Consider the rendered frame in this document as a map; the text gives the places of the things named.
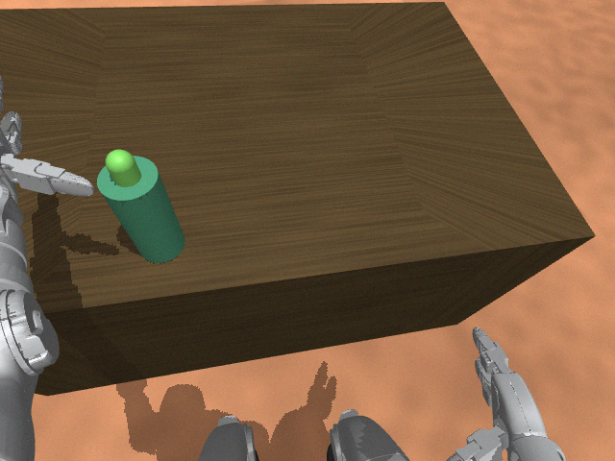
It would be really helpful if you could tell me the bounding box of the right robot arm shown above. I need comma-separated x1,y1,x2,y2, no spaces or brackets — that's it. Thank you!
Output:
507,436,566,461

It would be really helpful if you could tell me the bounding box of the left robot hand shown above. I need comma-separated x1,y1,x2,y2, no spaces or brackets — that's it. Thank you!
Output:
0,77,94,196

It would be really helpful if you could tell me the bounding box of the right robot hand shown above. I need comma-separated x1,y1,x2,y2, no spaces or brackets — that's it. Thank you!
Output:
446,327,548,461

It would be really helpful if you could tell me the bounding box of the left robot arm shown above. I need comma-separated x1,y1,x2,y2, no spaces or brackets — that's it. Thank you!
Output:
0,169,60,461

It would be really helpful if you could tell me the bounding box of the bottle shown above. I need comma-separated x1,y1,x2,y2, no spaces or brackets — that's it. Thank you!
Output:
97,149,185,263

